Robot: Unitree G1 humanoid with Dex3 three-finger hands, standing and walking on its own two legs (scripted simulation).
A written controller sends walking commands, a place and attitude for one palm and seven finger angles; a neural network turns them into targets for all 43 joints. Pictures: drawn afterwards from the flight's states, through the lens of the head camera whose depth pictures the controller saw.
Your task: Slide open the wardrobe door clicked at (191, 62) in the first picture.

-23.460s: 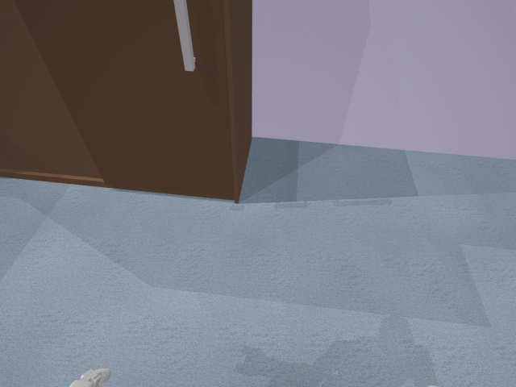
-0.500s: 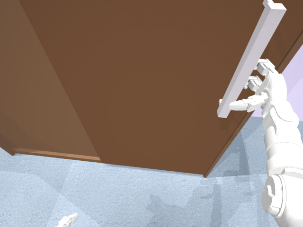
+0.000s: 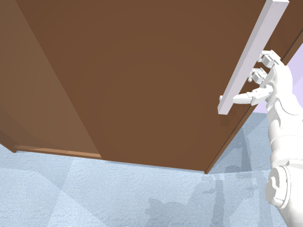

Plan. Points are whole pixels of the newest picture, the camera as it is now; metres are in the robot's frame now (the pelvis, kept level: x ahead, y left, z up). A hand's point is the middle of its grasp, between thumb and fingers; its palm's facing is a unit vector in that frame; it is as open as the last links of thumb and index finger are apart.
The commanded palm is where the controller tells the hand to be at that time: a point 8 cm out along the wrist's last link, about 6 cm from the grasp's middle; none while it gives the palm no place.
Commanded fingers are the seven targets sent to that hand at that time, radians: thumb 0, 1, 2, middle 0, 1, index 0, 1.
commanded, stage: slide the fingers in behind the handle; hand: right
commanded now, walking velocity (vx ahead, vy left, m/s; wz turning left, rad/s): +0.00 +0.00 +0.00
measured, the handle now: (240, 65) +0.52 -0.15 +0.16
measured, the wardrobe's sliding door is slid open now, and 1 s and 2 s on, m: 0.00 0.00 0.00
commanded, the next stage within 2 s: grip the handle and tug to test in 1.60 s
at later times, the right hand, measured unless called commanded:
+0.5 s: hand (240, 81) +0.46 -0.15 +0.15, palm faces -0.05 +1.00 +0.00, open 14.0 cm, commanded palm +0.44 -0.20 +0.15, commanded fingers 0.00 0.50 -0.30 0.30 1.20 0.30 1.20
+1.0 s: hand (235, 82) +0.46 -0.14 +0.15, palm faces -0.04 +1.00 +0.01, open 14.0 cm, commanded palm +0.43 -0.19 +0.15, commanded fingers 0.00 0.50 -0.30 0.30 1.20 0.30 1.20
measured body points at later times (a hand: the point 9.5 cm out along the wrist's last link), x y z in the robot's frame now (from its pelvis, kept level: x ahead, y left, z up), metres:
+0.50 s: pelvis +0.00 +0.00 +0.00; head +0.04 +0.01 +0.45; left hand +0.07 +0.26 -0.11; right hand +0.46 -0.20 +0.16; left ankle -0.01 +0.13 -0.72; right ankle +0.01 -0.13 -0.72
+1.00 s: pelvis +0.00 +0.00 +0.00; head +0.03 +0.01 +0.45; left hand +0.07 +0.26 -0.11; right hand +0.45 -0.19 +0.15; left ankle -0.01 +0.13 -0.72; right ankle +0.01 -0.13 -0.72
